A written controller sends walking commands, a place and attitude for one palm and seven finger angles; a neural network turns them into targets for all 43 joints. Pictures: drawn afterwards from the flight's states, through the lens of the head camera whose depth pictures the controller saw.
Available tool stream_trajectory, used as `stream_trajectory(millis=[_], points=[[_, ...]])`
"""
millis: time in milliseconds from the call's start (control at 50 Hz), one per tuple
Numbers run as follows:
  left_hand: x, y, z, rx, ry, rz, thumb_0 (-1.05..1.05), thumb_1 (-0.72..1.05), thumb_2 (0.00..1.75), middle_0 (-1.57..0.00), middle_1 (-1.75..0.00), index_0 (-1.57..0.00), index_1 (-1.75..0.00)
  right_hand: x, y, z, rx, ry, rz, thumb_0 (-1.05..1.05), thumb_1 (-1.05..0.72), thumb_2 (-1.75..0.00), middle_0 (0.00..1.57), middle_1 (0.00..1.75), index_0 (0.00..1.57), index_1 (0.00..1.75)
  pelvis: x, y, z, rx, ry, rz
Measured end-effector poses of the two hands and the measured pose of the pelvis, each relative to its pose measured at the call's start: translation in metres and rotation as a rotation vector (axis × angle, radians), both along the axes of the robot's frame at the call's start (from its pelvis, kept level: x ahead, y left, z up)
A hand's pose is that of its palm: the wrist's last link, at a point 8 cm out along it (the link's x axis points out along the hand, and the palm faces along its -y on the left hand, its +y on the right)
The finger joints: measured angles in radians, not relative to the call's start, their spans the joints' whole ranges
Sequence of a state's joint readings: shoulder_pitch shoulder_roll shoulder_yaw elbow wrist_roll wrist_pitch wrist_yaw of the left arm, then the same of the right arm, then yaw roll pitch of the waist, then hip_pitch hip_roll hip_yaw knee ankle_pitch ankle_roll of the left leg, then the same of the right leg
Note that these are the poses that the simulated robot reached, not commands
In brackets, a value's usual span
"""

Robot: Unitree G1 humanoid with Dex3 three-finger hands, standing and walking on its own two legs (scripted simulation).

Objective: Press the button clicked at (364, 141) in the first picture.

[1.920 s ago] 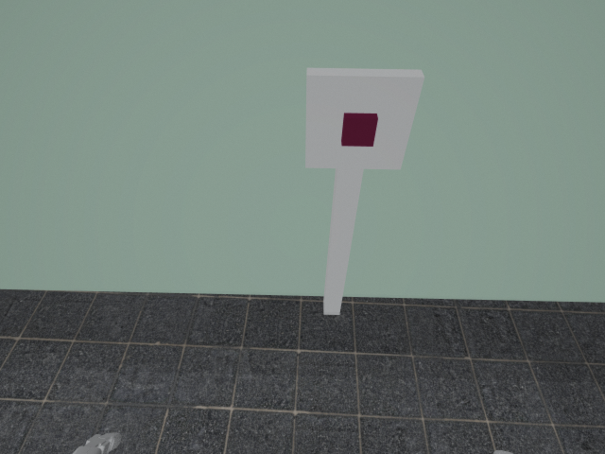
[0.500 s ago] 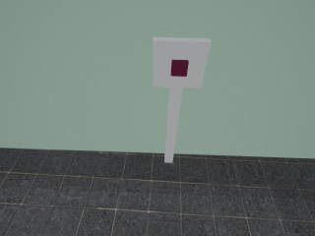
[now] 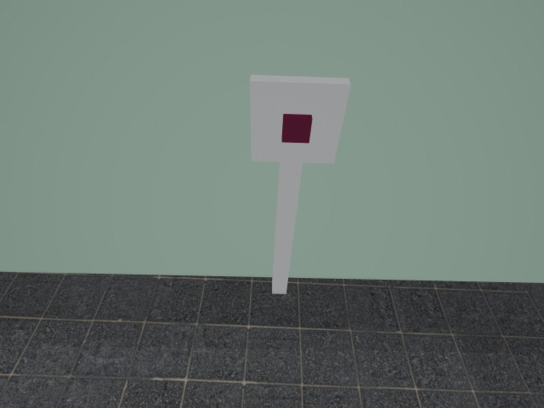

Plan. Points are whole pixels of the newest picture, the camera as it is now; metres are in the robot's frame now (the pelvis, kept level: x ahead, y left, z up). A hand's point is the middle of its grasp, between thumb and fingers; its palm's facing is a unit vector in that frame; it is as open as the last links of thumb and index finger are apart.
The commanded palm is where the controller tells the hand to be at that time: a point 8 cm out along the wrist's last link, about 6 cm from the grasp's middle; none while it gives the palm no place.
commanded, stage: take the last steps up to it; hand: left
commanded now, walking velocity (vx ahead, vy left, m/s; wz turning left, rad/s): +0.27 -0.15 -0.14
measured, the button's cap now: (296, 127) +0.69 -0.01 +0.06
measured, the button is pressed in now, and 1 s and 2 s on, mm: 0 0 0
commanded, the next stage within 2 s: come to a stop and stand still in 0.48 s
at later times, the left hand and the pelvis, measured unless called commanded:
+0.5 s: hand out of the picture +0.05 +0.07 -0.17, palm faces +0.07 -0.99 -0.12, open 7.4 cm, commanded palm none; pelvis +0.13 -0.07 +0.00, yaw -2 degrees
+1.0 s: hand (229, 354) +0.26 +0.10 -0.18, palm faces +0.01 -0.98 -0.21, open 7.4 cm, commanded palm none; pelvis +0.19 -0.09 +0.00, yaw -4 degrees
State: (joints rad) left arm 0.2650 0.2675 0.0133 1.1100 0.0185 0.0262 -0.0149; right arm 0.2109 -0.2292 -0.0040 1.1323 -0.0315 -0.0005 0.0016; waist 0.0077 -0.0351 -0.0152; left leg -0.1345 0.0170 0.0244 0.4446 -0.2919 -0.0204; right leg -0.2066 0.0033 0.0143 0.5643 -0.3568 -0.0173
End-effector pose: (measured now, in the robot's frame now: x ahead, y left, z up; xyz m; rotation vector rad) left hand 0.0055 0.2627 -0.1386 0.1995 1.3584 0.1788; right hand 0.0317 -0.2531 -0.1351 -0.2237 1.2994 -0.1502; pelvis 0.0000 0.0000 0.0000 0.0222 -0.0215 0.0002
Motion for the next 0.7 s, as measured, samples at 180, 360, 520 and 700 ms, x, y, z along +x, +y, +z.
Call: stream_trajectory(millis=[180, 360, 520, 700], points=[[0.019, -0.063, -0.008, -0.036, 0.033, 0.025, 0.01, 0.91, 0.89, -0.2, -0.3, -0.2, -0.3, -0.043, -0.024, -0.024, 0.049, 0.198, -0.108, 0.01, -0.9, -0.9, 0.21, 0.3, 0.2, 0.3, 0.038, -0.043, -0.013, -0.014, 0.003, -0.012], [0.017, -0.12, 0.0, -0.081, 0.132, 0.083, 0.0, 0.91, 0.89, -0.2, -0.3, -0.2, -0.3, 0.054, -0.049, -0.009, 0.044, 0.083, -0.096, 0.01, -0.9, -0.9, 0.2, 0.3, 0.2, 0.3, 0.087, -0.066, 0.001, -0.026, 0.021, -0.013], [0.042, -0.146, -0.011, -0.138, 0.196, 0.103, 0.0, 0.91, 0.89, -0.2, -0.3, -0.2, -0.3, 0.18, -0.035, -0.005, 0.067, -0.103, -0.045, 0.01, -0.91, -0.9, 0.2, 0.3, 0.2, 0.3, 0.137, -0.071, -0.005, -0.054, 0.026, -0.035], [0.125, -0.129, -0.035, -0.141, 0.18, 0.058, 0.01, 0.91, 0.89, -0.2, -0.3, -0.2, -0.3, 0.252, -0.019, 0.0, 0.035, -0.229, -0.068, 0.0, -0.9, -0.9, 0.21, 0.3, 0.2, 0.3, 0.193, -0.064, -0.016, -0.047, -0.014, -0.089]])
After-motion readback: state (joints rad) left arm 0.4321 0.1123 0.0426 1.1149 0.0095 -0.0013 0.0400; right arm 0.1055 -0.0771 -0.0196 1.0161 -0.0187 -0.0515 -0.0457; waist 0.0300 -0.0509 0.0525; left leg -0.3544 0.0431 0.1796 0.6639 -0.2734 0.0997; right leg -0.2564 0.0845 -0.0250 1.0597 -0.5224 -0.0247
